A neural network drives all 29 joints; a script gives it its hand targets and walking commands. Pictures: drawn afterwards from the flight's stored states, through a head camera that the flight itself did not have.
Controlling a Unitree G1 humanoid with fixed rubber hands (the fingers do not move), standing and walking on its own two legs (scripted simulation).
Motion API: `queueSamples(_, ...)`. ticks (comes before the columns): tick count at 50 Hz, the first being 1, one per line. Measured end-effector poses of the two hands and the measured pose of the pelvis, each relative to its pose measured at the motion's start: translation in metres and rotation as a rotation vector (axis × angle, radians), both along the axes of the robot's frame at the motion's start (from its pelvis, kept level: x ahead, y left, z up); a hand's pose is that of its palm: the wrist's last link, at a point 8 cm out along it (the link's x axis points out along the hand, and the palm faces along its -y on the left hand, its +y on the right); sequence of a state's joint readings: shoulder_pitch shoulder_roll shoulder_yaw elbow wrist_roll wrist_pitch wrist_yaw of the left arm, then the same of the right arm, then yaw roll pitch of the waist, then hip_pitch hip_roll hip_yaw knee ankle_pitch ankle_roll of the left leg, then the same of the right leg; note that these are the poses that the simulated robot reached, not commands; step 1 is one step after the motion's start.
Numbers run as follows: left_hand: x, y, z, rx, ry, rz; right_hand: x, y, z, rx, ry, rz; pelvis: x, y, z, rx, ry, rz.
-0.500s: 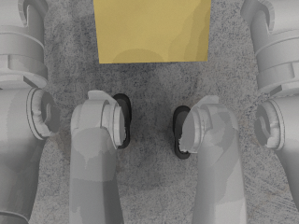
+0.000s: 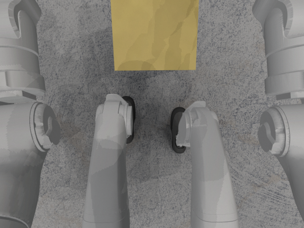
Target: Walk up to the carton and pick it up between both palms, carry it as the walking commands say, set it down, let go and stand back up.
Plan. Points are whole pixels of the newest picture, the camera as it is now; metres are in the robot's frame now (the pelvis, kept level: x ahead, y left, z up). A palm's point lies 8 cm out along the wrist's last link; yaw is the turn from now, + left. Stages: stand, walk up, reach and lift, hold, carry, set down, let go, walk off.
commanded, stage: set down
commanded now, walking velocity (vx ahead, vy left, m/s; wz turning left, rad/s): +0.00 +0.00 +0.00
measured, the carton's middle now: (153, 42) +0.48 +0.04 -0.40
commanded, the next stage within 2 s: let go in 0.42 s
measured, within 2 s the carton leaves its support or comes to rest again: neither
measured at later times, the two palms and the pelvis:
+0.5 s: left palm out of the picture +0.53 +0.27 +0.01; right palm out of the picture +0.57 -0.13 +0.03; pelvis +0.02 +0.00 +0.11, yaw +0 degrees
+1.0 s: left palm out of the picture +0.42 +0.26 +0.08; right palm out of the picture +0.46 -0.19 +0.09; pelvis +0.12 -0.01 +0.19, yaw +2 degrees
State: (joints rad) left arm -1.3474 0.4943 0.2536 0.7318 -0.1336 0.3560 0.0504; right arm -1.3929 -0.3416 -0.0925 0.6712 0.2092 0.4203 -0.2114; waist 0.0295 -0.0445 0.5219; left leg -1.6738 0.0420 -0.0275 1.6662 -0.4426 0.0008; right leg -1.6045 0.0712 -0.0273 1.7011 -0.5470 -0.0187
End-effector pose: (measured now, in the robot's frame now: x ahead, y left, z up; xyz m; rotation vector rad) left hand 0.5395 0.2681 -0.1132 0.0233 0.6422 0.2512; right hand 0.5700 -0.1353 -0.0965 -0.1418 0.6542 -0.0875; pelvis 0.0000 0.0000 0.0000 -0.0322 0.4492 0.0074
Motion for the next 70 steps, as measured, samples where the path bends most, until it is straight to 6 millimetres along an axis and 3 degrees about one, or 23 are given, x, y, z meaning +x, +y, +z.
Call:
queueSamples(14,0.002,0.003,0.091,-0.021,-0.016,-0.017,0.0,0.002,0.089,0.013,-0.001,0.015,0.001,-0.001,0.075,-0.004,-0.029,0.009)
queueSamples(18,-0.001,0.006,0.105,-0.056,0.026,-0.003,0.002,0.003,0.11,0.034,0.006,0.016,0.005,-0.001,0.092,-0.006,0.009,0.01)
queueSamples(29,-0.014,-0.002,0.135,-0.101,0.093,-0.013,-0.009,0.005,0.138,0.036,0.068,0.015,0.042,-0.002,0.125,-0.008,0.157,0.012)
queueSamples(37,-0.026,-0.002,0.148,-0.049,0.107,-0.053,-0.023,-0.016,0.143,-0.031,0.092,0.01,0.077,-0.003,0.148,-0.009,0.262,0.014)
queueSamples(43,-0.065,-0.001,0.161,-0.004,0.144,-0.1,-0.057,-0.036,0.156,-0.065,0.115,0.044,0.1,-0.004,0.169,-0.007,0.259,0.019)
queueSamples(52,-0.139,-0.01,0.2,0.003,0.171,-0.122,-0.121,-0.055,0.198,-0.072,0.136,0.081,0.123,-0.007,0.196,0.002,0.127,0.029)
queueSamples(60,-0.201,-0.015,0.238,0.02,0.154,-0.125,-0.185,-0.072,0.235,-0.072,0.131,0.074,0.124,-0.008,0.216,0.012,-0.078,0.04)
queueSamples(70,-0.28,-0.023,0.265,0.016,0.155,-0.117,-0.269,-0.083,0.258,-0.057,0.163,0.07,0.112,-0.009,0.231,0.028,-0.329,0.052)
